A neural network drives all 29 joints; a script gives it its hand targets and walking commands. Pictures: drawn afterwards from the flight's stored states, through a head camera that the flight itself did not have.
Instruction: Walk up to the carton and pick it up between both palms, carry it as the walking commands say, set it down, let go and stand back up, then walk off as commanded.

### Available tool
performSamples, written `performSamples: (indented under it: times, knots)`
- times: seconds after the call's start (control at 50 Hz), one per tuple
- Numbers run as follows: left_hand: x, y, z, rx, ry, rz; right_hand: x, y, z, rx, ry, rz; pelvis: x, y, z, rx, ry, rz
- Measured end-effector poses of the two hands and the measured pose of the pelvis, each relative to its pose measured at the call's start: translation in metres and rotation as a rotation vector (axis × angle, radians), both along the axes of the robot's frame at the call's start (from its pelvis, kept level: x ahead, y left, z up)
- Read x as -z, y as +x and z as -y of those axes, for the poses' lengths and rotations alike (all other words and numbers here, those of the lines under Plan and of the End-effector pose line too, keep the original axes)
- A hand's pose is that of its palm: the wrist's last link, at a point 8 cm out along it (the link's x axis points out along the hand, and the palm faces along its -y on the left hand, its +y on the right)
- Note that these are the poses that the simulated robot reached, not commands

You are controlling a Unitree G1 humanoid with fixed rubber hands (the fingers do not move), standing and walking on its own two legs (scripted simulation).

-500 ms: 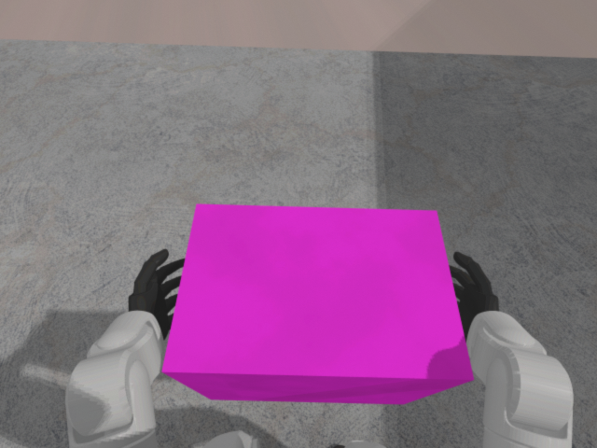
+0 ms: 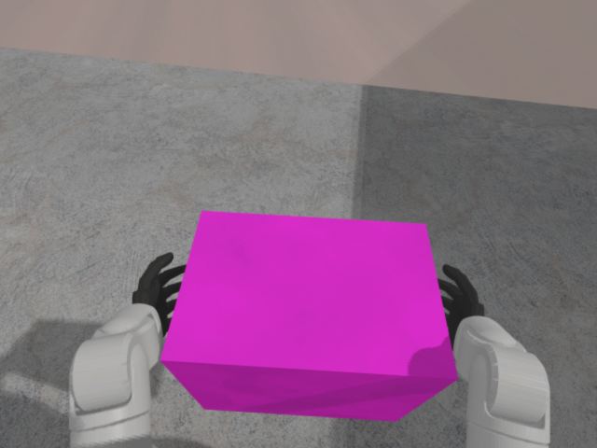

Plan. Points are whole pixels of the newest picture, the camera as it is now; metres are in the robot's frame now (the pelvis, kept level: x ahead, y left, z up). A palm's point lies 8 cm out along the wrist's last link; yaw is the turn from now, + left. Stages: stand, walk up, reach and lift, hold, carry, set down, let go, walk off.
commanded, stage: carry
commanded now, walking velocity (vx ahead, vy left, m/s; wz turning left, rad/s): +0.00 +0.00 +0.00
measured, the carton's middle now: (306, 324) +0.28 +0.00 +0.01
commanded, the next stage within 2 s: none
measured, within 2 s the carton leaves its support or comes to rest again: neither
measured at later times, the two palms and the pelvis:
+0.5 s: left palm (138, 376) +0.19 +0.19 +0.06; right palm (479, 382) +0.19 -0.19 +0.07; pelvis -0.06 +0.00 +0.00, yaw -2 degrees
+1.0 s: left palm (155, 361) +0.21 +0.18 +0.05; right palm (475, 379) +0.20 -0.20 +0.04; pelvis -0.06 +0.00 +0.00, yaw +0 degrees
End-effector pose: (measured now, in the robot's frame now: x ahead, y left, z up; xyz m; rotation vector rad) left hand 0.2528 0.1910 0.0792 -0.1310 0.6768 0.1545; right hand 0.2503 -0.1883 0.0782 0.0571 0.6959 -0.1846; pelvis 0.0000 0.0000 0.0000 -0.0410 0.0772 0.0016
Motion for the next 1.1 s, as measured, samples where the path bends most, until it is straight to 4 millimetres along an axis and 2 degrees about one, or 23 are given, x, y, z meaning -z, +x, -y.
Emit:
performSamples:
  times: [0.04, 0.1, 0.2, 0.26, 0.32, 0.44, 0.62, 0.7, 0.82, 1.0, 1.1]
  knots:
    - [0.006, -0.010, 0.021, 0.025, 0.019, -0.059, 0.015, -0.021, 0.020, 0.028, 0.022, -0.061, -0.003, -0.008, 0.006, 0.000, 0.006, 0.013]
    - [0.006, -0.024, 0.043, 0.053, 0.037, -0.082, 0.021, -0.048, 0.042, 0.068, 0.052, -0.082, -0.004, -0.020, 0.013, 0.006, 0.023, 0.038]
    - [-0.011, -0.038, 0.054, 0.062, 0.047, 0.022, 0.005, -0.061, 0.053, 0.077, 0.064, 0.023, -0.002, -0.039, 0.018, 0.030, 0.032, 0.064]
    - [-0.017, -0.047, 0.049, 0.051, 0.048, 0.056, -0.006, -0.062, 0.048, 0.056, 0.049, 0.056, -0.002, -0.044, 0.017, 0.043, 0.034, 0.068]
    - [-0.015, -0.055, 0.038, 0.035, 0.043, 0.052, -0.009, -0.063, 0.038, 0.034, 0.035, 0.050, -0.001, -0.047, 0.014, 0.040, 0.032, 0.076]
    - [0.013, -0.066, 0.013, 0.016, 0.018, -0.031, 0.006, -0.063, 0.013, 0.000, -0.010, -0.032, -0.001, -0.055, 0.003, 0.044, 0.026, 0.074]
    - [0.024, -0.065, -0.013, -0.012, 0.037, -0.017, 0.030, -0.058, -0.013, -0.019, 0.015, -0.017, 0.001, -0.070, -0.009, 0.005, 0.021, 0.053]
    - [0.034, -0.069, -0.013, -0.033, 0.036, -0.026, 0.041, -0.054, -0.012, -0.043, 0.008, -0.024, 0.000, -0.069, -0.006, -0.008, 0.029, 0.055]
    - [0.036, -0.068, -0.004, -0.024, 0.067, 0.020, 0.044, -0.050, -0.004, -0.073, -0.008, 0.022, -0.002, -0.067, 0.002, -0.008, 0.026, 0.060]
    - [0.026, -0.046, 0.011, 0.040, 0.085, 0.057, 0.036, -0.049, 0.011, -0.043, -0.047, 0.055, -0.004, -0.055, 0.004, 0.000, 0.027, 0.064]
    - [0.032, -0.035, 0.013, 0.055, 0.082, 0.054, 0.034, -0.040, 0.013, -0.046, -0.080, 0.050, -0.005, -0.050, 0.001, 0.000, 0.023, 0.065]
